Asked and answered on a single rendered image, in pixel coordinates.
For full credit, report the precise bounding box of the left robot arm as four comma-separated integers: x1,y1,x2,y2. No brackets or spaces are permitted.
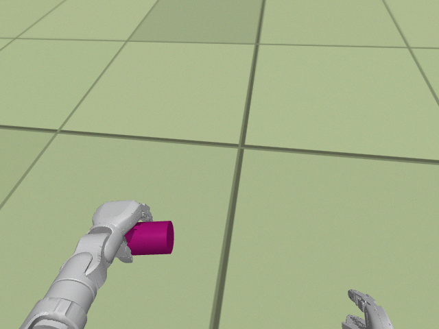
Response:
19,223,123,329

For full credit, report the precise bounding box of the right robot hand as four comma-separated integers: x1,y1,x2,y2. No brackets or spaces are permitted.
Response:
342,289,394,329

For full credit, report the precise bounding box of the left robot hand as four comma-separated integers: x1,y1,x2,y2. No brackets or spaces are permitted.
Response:
93,200,153,263

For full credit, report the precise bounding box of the can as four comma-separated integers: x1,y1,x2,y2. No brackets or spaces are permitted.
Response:
124,221,174,256

